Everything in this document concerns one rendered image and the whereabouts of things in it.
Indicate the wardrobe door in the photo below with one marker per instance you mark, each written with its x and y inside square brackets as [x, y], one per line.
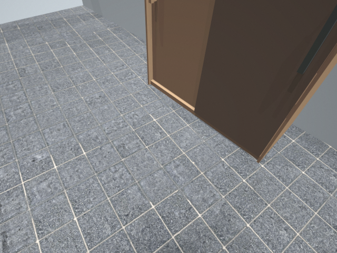
[249, 82]
[180, 30]

